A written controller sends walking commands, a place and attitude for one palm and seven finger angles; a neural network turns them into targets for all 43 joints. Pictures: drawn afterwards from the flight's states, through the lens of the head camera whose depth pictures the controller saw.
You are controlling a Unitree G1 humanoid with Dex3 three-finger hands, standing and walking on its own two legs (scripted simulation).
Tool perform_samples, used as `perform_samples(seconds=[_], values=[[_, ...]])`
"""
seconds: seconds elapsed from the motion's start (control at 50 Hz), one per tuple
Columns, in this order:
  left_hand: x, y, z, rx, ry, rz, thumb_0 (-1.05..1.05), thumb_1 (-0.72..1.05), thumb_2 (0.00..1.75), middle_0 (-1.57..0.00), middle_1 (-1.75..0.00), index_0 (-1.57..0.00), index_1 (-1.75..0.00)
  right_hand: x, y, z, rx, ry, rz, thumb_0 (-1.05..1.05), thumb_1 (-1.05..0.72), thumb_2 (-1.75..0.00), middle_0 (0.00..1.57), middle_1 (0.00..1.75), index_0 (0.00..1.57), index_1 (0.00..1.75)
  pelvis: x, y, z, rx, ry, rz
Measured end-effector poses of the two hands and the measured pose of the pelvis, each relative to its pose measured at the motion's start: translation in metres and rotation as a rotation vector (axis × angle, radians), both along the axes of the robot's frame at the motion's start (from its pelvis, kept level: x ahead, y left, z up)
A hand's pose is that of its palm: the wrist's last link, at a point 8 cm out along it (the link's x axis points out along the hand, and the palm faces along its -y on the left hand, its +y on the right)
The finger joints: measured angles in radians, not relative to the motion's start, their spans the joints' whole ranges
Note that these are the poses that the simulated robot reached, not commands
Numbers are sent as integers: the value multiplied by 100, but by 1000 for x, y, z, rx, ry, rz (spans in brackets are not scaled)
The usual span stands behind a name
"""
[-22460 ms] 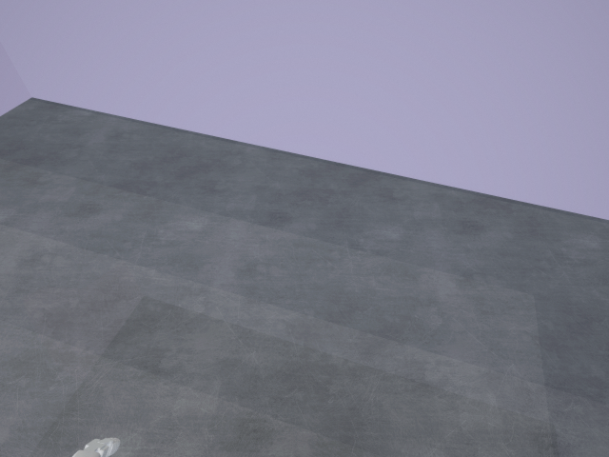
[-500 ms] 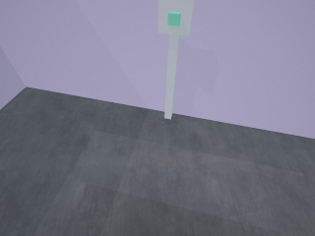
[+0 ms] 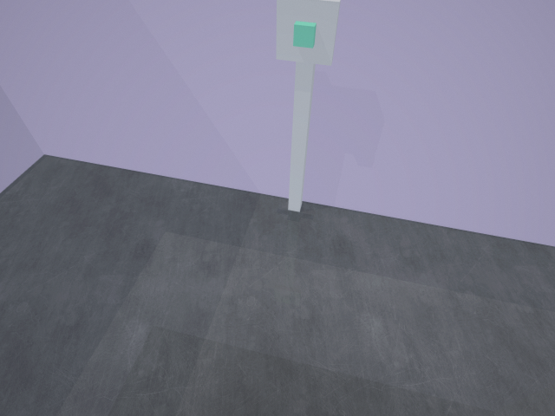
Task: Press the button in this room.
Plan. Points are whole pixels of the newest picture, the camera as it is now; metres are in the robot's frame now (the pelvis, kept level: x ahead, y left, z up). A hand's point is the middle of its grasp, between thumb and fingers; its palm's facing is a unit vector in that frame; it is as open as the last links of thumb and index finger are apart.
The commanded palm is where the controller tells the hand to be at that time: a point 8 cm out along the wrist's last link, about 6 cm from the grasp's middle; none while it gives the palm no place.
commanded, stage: walk to a spot facing it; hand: left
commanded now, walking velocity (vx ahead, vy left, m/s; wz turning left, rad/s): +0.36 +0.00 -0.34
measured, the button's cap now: (304, 34) +1.13 -0.01 +0.08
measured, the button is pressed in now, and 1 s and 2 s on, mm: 0 0 0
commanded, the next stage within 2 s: take the last steps up to it in 0.54 s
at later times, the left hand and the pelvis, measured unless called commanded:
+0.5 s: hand (202, 413) +0.16 +0.14 -0.17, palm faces -0.05 -0.97 -0.24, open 7.4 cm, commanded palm none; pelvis +0.14 -0.05 -0.01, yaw -7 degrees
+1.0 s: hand (219, 289) +0.40 +0.16 -0.19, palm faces -0.12 -0.98 -0.17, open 7.4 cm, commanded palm none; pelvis +0.36 -0.02 -0.01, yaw -9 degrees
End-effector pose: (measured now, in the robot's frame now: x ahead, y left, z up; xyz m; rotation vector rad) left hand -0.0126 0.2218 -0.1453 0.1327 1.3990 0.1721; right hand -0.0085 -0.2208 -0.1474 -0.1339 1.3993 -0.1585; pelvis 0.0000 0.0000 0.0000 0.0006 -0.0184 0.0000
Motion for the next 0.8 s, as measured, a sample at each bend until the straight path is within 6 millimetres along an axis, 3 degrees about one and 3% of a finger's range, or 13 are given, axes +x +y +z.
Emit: perform_samples(seconds=[0.12, 0.2, 0.24, 0.32, 0.38, 0.44, 0.52, 0.6, 0.72, 0.8], values=[[6, 1, -8, -24, 39, -6, 0, 90, 90, -20, -30, -20, -30, -2, 2, -5, 1, 8, -47, 0, -91, -90, 20, 30, 20, 30, 16, 2, -7, -8, 20, -36], [25, -1, -12, -30, 77, -47, 1, 90, 90, -20, -30, -20, -30, -11, 4, -10, 6, 33, -110, 0, -91, -90, 20, 30, 20, 30, 35, -1, -13, 9, 30, -68], [47, -5, -10, -26, 79, -76, 1, 90, 90, -20, -30, -19, -30, -19, 4, -12, 18, 68, -139, 0, -91, -90, 20, 30, 20, 30, 46, -5, -14, 15, 32, -77], [110, -12, -6, 12, 16, -124, 2, 92, 90, -20, -30, -20, -30, -31, 1, -17, 56, 183, -173, 0, -91, -90, 20, 30, 20, 30, 74, -21, -18, 11, 32, -92], [151, -17, -9, 50, -84, -116, 2, 93, 90, -20, -30, -20, -30, -22, -11, -23, 82, 258, -171, 0, -91, -90, 20, 30, 20, 30, 95, -38, -27, 8, 23, -86], [169, -24, -3, 60, -109, -97, 1, 92, 90, -20, -30, -20, -30, 23, -30, -19, 69, 225, -151, 0, -91, -90, 20, 30, 20, 30, 114, -47, -20, 16, 19, -98], [177, -38, 6, 39, -32, -116, 1, 92, 90, -20, -30, -19, -29, 117, -55, -10, 29, 34, -129, 1, -91, -90, 20, 30, 19, 30, 144, -51, -6, 21, 26, -121], [186, -51, 8, -4, 38, -123, 0, 91, 90, -20, -30, -20, -30, 213, -68, 2, 5, -147, -103, 0, -91, -90, 20, 30, 19, 30, 179, -49, 0, 16, 31, -128], [216, -56, -4, -55, 98, -69, 0, 90, 90, -20, -30, -20, -30, 337, -60, 11, -10, -275, -11, 0, -91, -90, 20, 30, 19, 30, 238, -40, -7, -8, 26, -114], [246, -44, -26, -76, 148, -52, 0, 90, 90, -20, -30, -20, -30, 399, -45, 4, -36, -327, 25, 0, -91, -90, 20, 30, 19, 30, 286, -27, -24, -24, 21, -122]])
